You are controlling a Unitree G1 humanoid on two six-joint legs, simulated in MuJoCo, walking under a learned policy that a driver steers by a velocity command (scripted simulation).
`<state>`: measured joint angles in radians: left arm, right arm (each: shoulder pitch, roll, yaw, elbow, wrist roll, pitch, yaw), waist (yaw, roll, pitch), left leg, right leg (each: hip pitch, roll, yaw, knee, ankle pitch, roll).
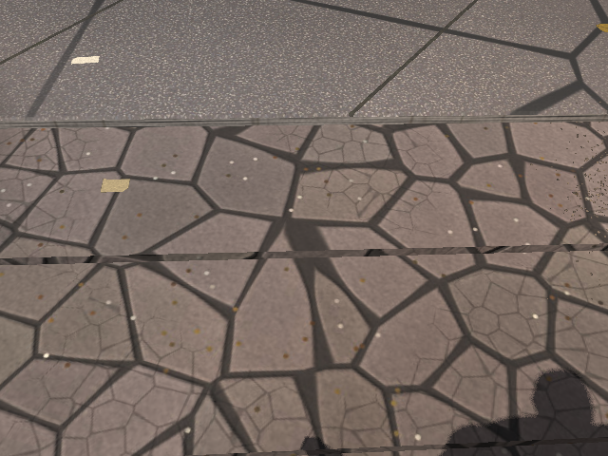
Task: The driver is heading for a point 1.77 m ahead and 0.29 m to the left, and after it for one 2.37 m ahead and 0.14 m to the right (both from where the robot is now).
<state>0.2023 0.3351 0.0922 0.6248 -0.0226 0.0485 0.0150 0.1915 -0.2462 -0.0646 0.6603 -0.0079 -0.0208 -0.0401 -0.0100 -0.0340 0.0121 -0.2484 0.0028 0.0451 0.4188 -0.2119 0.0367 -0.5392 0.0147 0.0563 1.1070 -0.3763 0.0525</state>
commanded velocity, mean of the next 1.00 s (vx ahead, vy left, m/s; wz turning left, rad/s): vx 0.04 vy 0.00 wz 0.13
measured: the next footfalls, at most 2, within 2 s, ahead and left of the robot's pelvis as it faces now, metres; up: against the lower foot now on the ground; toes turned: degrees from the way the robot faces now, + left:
right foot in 0.22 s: +0.10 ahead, -0.15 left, +0.00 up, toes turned -5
left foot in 0.72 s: +0.10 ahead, +0.06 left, +0.00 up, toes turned +7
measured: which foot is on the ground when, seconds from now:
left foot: down 0.00-0.20, up 0.22-0.70, down 0.72-1.00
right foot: up 0.00-0.20, down 0.22-0.72, up 0.74-1.00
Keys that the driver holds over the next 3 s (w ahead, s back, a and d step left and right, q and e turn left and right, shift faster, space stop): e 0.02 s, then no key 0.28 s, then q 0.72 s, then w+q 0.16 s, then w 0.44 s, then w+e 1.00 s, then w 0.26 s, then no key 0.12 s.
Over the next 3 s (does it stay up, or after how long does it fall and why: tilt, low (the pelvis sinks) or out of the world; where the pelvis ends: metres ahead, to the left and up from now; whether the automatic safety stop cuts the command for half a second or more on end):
stays up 0.90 0.23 0.04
